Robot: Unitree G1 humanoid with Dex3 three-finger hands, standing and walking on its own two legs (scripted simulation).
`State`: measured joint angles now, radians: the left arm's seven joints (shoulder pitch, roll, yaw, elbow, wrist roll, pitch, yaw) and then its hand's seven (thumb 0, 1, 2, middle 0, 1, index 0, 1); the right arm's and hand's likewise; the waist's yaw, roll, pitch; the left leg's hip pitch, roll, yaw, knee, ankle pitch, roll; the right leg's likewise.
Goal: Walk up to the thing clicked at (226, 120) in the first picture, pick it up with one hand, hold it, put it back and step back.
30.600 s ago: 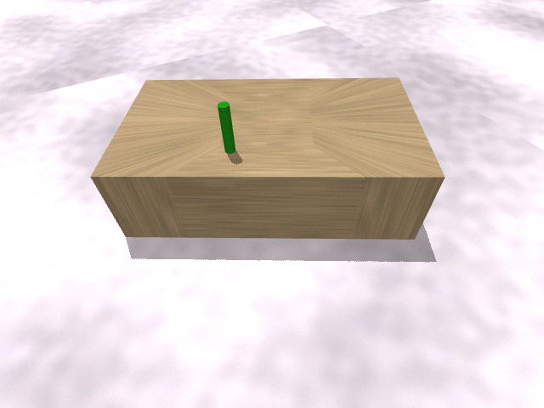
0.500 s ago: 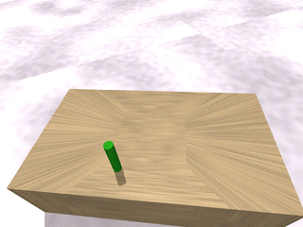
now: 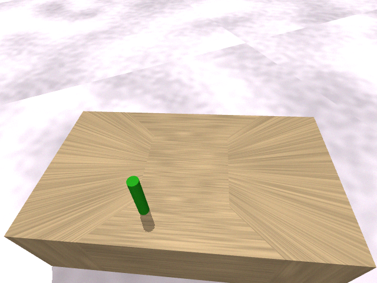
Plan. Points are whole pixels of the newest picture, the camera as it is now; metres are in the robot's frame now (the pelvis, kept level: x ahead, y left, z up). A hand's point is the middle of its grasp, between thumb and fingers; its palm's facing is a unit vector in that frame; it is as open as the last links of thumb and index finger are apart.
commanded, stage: stand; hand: left
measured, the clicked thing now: (138, 196) +0.49 +0.23 -0.29
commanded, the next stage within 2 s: step back in 0.92 s
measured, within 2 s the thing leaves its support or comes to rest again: neither
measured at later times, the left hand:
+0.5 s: hand out of the picture +0.06 +0.26 -0.15, palm faces -0.01 -0.93 -0.36, open 7.3 cm
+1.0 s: hand out of the picture +0.08 +0.27 -0.16, palm faces +0.01 -0.93 -0.36, open 7.3 cm
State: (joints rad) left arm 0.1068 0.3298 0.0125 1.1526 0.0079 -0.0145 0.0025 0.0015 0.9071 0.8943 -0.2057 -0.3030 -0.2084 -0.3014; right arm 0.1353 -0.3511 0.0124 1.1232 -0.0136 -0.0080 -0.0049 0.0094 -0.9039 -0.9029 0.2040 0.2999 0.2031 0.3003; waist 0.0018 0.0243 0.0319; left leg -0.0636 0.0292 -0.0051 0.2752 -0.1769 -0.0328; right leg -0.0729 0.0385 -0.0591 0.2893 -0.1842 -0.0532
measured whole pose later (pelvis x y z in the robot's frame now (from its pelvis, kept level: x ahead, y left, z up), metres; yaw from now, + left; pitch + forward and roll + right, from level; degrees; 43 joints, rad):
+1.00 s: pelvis +0.00 +0.01 +0.00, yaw -1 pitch -1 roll +0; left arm 0.09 0.34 0.04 1.10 -0.01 -0.01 0.00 0.00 0.91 0.89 -0.21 -0.30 -0.21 -0.30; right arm 0.09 -0.36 0.00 1.09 0.00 0.01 0.00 0.01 -0.90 -0.90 0.20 0.30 0.20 0.30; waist 0.01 0.02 0.09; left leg -0.14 0.03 0.01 0.39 -0.22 -0.01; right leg -0.13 0.03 -0.05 0.35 -0.20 -0.05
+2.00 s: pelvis -0.16 +0.07 -0.02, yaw -3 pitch -1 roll +1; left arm 0.11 0.34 0.06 0.77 0.03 0.04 0.01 0.00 0.90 0.89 -0.21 -0.30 -0.21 -0.30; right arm 0.16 -0.42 -0.04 0.88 0.01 0.04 -0.02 0.01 -0.90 -0.90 0.20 0.30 0.20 0.30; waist 0.01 0.02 0.18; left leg -0.34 -0.08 -0.10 0.94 -0.51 -0.03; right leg -0.33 0.00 0.03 0.59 -0.25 -0.01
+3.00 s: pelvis -0.46 +0.05 -0.03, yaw +0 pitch -4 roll +1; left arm 0.09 0.37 0.07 0.78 0.02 0.08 0.01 0.00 0.91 0.89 -0.21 -0.30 -0.21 -0.30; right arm 0.21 -0.37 -0.04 0.88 -0.04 0.04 0.00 0.01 -0.90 -0.90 0.21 0.30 0.20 0.30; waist 0.00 -0.05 0.20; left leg -0.26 -0.06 -0.01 0.68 -0.35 0.04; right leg -0.48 0.01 0.04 0.89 -0.46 -0.01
